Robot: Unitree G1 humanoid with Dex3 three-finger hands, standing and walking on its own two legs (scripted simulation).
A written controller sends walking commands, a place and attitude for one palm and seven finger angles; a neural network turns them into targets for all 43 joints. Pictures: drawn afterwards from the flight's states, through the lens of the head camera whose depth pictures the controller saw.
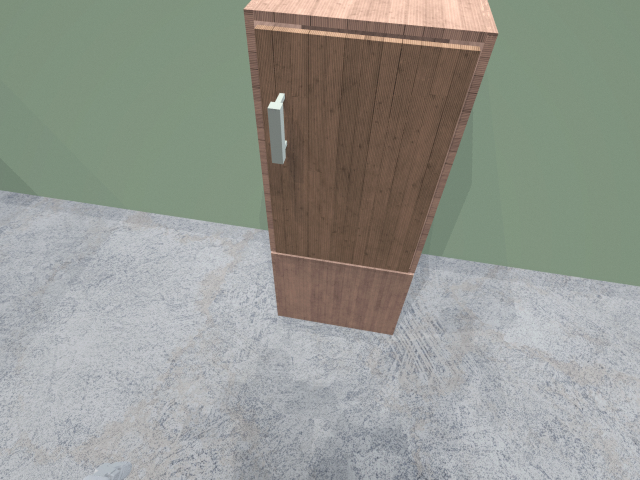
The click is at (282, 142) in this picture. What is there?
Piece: cupboard door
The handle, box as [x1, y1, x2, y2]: [267, 93, 286, 163]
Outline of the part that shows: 279,93 276,100 274,102 270,102 267,109 272,162 283,163 285,157 284,149 286,146 286,141 284,140 282,102 284,99 284,93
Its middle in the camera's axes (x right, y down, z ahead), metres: -0.08 -0.21 +0.75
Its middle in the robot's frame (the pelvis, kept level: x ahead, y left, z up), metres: +0.71 +0.12 +0.05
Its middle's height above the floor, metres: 0.82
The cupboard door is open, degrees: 0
